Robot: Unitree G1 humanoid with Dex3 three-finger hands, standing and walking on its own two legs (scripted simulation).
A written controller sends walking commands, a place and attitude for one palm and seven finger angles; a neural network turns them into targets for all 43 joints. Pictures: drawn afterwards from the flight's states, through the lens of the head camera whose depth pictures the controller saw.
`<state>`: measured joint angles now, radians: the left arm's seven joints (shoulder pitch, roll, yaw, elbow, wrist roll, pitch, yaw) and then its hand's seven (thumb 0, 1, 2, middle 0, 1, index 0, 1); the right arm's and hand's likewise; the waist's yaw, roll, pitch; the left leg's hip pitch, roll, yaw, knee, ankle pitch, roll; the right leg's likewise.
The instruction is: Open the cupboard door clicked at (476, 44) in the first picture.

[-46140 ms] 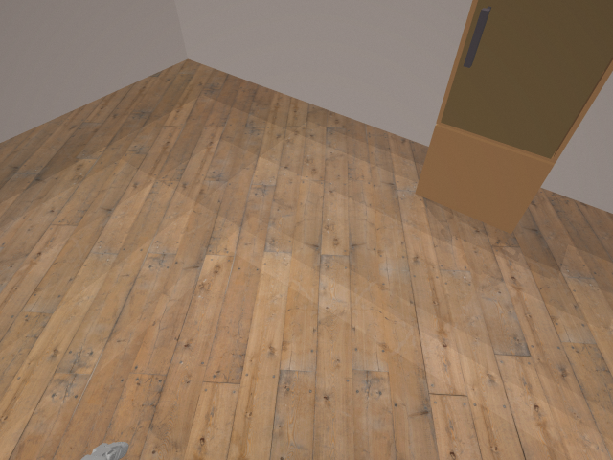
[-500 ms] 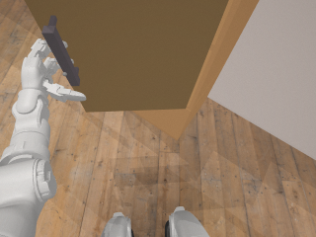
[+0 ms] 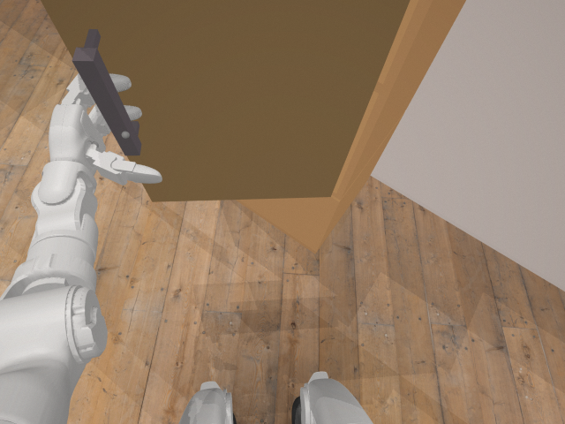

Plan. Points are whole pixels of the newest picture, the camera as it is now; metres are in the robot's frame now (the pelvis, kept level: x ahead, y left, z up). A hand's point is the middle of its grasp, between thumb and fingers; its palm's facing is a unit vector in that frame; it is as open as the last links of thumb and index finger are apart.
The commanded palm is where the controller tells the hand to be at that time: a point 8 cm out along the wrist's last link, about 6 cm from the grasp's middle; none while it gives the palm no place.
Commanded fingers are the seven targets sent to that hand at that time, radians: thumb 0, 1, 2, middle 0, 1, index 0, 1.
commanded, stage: slide the fingers in behind the handle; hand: left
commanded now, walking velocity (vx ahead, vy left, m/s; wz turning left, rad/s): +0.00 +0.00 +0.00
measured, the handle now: (115, 99) +0.56 +0.20 +0.07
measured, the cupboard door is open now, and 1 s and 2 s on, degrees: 39 40 75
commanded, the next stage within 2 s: close the thumb around the handle in 0.20 s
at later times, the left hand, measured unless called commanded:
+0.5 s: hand (126, 133) +0.50 +0.18 +0.07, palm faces +0.02 -1.00 -0.02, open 13.0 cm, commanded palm +0.47 +0.22 +0.07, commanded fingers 0.00 0.12 0.56 -0.34 -1.27 -0.34 -1.27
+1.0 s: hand (127, 132) +0.50 +0.18 +0.07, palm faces +0.03 -1.00 -0.02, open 6.0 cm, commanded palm +0.48 +0.22 +0.07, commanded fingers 0.00 0.90 0.90 -0.40 -1.35 -0.40 -1.35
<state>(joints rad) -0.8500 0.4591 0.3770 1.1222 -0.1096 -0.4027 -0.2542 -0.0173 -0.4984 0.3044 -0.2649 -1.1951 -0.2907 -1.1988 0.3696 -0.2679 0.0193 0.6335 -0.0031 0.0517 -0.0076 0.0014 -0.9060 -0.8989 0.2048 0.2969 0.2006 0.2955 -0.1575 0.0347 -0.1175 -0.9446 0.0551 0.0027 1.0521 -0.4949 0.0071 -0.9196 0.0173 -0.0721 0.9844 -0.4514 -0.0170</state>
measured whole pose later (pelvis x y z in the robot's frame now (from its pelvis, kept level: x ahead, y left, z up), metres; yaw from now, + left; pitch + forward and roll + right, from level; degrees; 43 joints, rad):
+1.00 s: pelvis +0.00 +0.00 +0.00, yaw +1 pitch +22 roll -3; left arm -0.87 0.44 0.34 1.14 -0.11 -0.42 -0.20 0.01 0.71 0.82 -0.34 -1.32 -0.33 -1.34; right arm 0.37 -0.26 0.01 0.66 -0.01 0.05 0.00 0.00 -0.91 -0.90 0.20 0.30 0.20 0.30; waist -0.14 0.04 -0.12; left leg -0.95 0.05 0.00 1.05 -0.49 0.01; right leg -0.92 0.01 -0.07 0.99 -0.46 -0.02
